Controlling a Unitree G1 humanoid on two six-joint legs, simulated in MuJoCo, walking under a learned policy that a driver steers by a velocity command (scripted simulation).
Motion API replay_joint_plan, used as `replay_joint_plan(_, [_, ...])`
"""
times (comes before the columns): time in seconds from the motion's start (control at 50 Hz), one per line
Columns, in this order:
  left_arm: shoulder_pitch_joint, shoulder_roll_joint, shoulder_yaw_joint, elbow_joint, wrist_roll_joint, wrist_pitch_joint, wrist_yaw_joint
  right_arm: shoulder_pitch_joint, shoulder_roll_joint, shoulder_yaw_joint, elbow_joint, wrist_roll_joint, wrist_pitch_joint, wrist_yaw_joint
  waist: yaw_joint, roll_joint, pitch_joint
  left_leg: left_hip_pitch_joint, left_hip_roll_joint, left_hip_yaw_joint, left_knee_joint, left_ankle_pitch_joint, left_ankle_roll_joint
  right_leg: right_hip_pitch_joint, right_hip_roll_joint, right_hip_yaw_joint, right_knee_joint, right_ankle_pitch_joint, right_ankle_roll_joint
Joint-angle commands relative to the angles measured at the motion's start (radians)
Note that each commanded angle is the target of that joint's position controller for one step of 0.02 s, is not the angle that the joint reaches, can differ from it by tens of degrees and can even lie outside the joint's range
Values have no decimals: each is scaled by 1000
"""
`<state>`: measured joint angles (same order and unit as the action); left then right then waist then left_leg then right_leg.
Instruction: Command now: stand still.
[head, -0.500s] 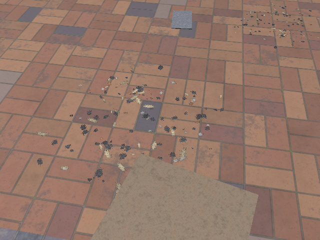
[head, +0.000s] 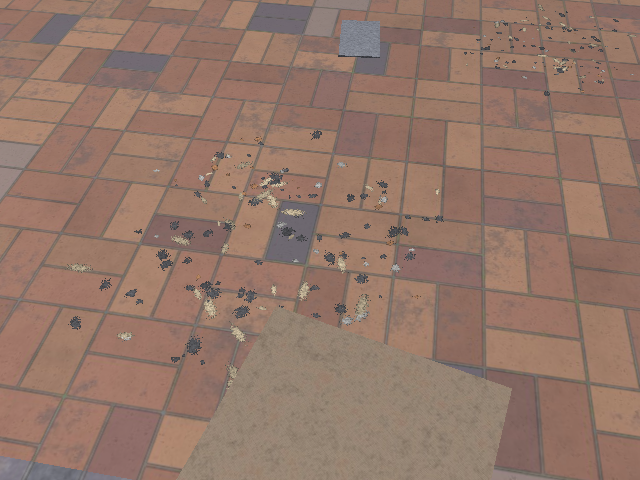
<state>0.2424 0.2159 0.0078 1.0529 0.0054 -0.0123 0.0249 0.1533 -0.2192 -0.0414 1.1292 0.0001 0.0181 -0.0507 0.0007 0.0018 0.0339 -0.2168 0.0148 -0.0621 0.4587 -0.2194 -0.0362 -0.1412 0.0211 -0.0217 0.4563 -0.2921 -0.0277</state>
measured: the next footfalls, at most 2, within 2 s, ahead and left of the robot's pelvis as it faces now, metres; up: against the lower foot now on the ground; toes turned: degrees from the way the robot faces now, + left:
left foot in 0.76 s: +0.12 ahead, +0.15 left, +0.00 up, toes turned +2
right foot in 1.30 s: +0.15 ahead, -0.10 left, +0.00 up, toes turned -22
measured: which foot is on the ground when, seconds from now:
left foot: down 0.00-0.52, up 0.54-0.74, down 0.76-1.00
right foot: down 0.00-0.76, up 0.78-1.00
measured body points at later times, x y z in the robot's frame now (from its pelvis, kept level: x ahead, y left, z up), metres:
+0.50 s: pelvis +0.00 +0.00 +0.00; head +0.01 +0.00 +0.45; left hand +0.00 +0.24 -0.15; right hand +0.02 -0.25 -0.16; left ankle +0.02 +0.14 -0.74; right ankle -0.03 -0.10 -0.74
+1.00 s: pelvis +0.08 +0.07 +0.00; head +0.10 +0.08 +0.45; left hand +0.14 +0.32 -0.15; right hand +0.13 -0.19 -0.14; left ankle +0.08 +0.15 -0.74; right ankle +0.05 -0.08 -0.68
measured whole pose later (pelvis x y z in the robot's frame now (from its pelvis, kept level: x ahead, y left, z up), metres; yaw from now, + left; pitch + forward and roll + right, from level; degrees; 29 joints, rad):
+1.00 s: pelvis +0.08 +0.07 +0.00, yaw -4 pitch +1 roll +0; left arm 0.25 0.23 0.05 1.00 -0.03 0.01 0.06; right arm 0.19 -0.19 -0.03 1.05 -0.01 -0.04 -0.05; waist 0.01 -0.03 0.02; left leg -0.22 -0.01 0.11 0.44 -0.24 0.06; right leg -0.42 -0.04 0.03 0.96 -0.48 0.07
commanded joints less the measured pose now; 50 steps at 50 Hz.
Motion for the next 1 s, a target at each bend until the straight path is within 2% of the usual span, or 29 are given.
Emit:
replay_joint_plan(0.02, [42, 101, 17, -19, 0, -7, 3, 10, -103, -12, -18, 0, -8, -4, 0, -4, -2, 49, 11, -2, -45, 153, 36, -80, -54, 53, -109, 130, -9])
replay_joint_plan(0.48, [121, 67, 14, 9, -4, -6, 6, 77, -79, 2, 8, 3, -10, -8, 1, -3, 14, 30, 9, 5, -48, 146, 33, -81, -48, 49, -109, 142, -12])
replay_joint_plan(0.5, [156, 75, 19, 25, -7, -2, 10, 106, -64, 4, 21, 5, -8, -9, 6, -24, -31, 32, -30, 54, -7, -42, 36, -56, -40, 51, -131, -92, -27])
replay_joint_plan(0.52, [171, 127, 37, 21, -22, 1, 14, 104, -74, -2, 15, 16, -10, -7, 19, -76, -3, -48, -74, 106, 86, -284, 43, -64, -76, 122, -168, -402, -70])
replay_joint_plan(0.54, [227, 173, 53, 21, -33, -2, 16, 40, -88, -7, -21, 17, -23, -1, 55, -138, 56, -205, -74, 122, 214, -361, 49, -53, -192, 289, -263, -650, -137])
replay_joint_plan(0.56, [231, 229, 74, 14, -39, -16, 18, -46, -62, 2, -77, 25, -46, 11, 74, -228, 135, -320, -11, 107, 377, -265, 62, -78, -362, 509, -377, -723, -222])
replay_joint_plan(0.58, [207, 199, 69, 1, -18, -32, 20, -83, -76, -4, -94, 27, -64, 19, 69, -169, 186, -426, 43, 41, 491, -265, 72, -62, -413, 577, -404, -572, -257])
replay_joint_plan(0.6, [180, 156, 60, -10, -6, -43, 20, -50, -85, -13, -80, 27, -77, 26, 43, -108, 181, -490, 63, 21, 546, -258, 79, 5, -389, 521, -372, -404, -242])
replay_joint_plan(0.62, [158, 135, 57, -25, -9, -47, 18, -12, -72, -14, -68, 25, -86, 30, 27, -86, 148, -491, 76, 20, 523, -252, 84, 46, -348, 437, -333, -255, -217])
replay_joint_plan(0.64, [131, 134, 57, -35, -20, -46, 16, -4, -55, -10, -68, 27, -96, 34, 18, -89, 135, -436, 84, 28, 403, -241, 82, 41, -308, 346, -301, -113, -183])
replay_joint_plan(0.66, [120, 127, 54, -38, -23, -40, 14, -14, -51, -10, -68, 26, -101, 34, 21, -89, 109, -328, 57, 70, 292, -210, 73, 7, -244, 242, -267, 13, -149])
replay_joint_plan(0.68, [135, 138, 56, -30, -20, -30, 12, -10, -43, -10, -65, 25, -102, 35, 20, -110, 79, -221, 15, 118, 215, -164, 58, -29, -201, 176, -222, 94, -134])
replay_joint_plan(0.7, [139, 151, 58, -24, -24, -20, 11, 32, -38, -11, -51, 25, -98, 36, -5, -115, 47, -102, -19, 153, 126, -46, 49, -75, -183, 146, -174, 146, -126])
replay_joint_plan(0.74, [145, 141, 50, -20, -29, -13, 11, 149, -59, -22, -15, 18, -76, 31, -55, -85, 5, 104, -46, 146, -2, 113, 43, -158, -157, 131, -82, 207, -89])
replay_joint_plan(0.76, [152, 106, 39, -23, -17, -20, 11, 195, -109, -31, -18, 9, -68, 23, -64, 19, -30, 199, 58, 19, -47, 254, 61, -201, -96, 69, 55, 175, -29])
replay_joint_plan(0.78, [196, 23, 16, -36, 9, -25, 19, 226, -198, -40, -26, 0, -60, 17, -36, 236, -100, 279, 249, -210, -72, 507, 163, -300, 7, -17, 271, -151, 48])
replay_joint_plan(0.8, [199, 13, 18, -35, -5, -13, 29, 271, -152, -21, -4, -16, -67, 27, -49, 260, -161, 216, 359, -388, -132, 441, 283, -272, -9, 56, 427, -368, 73])
replay_joint_plan(0.82, [187, 66, 31, -39, -22, -5, 33, 199, -135, -13, -25, -13, -80, 33, -22, 172, -95, 151, 344, -364, -141, 369, 296, -297, -41, 88, 553, -370, 81])
replay_joint_plan(0.84, [161, 75, 34, -36, -24, -2, 32, 130, -143, -12, -51, -9, -88, 37, -10, 125, -59, 103, 311, -296, -143, 343, 275, -322, -59, 95, 598, -329, 80])
replay_joint_plan(0.86, [153, 74, 38, -26, -19, 2, 34, 72, -139, -7, -74, -10, -93, 39, 8, 92, -40, 62, 281, -235, -150, 357, 251, -318, -82, 98, 586, -276, 78])
replay_joint_plan(0.88, [154, 71, 42, -17, -19, 6, 36, 35, -116, 0, -87, -12, -96, 35, 25, 80, -35, 32, 264, -165, -153, 408, 231, -286, -101, 114, 549, -227, 78])
replay_joint_plan(0.9, [146, 68, 45, -20, -25, 9, 37, 25, -114, 0, -92, -16, -94, 28, 29, 89, -29, 13, 239, -98, -152, 463, 220, -258, -93, 107, 512, -202, 81])
replay_joint_plan(0.92, [113, 78, 49, -43, -28, 9, 38, 27, -142, -9, -103, -18, -90, 16, 23, 104, -31, 32, 231, -60, -139, 532, 224, -270, -76, 85, 502, -186, 86])
replay_joint_plan(0.96, [60, 106, 64, -85, -34, 13, 38, 70, -197, -32, -112, -12, -70, -11, 4, 98, -58, 107, 264, -46, -132, 588, 258, -338, -64, 54, 534, -180, 96])
replay_joint_plan(1.0, [9, 99, 71, -125, -39, 28, 33, 75, -202, -43, -134, -4, -49, -30, -5, 82, -48, 130, 304, -44, -162, 474, 279, -408, -88, 52, 555, -168, 102])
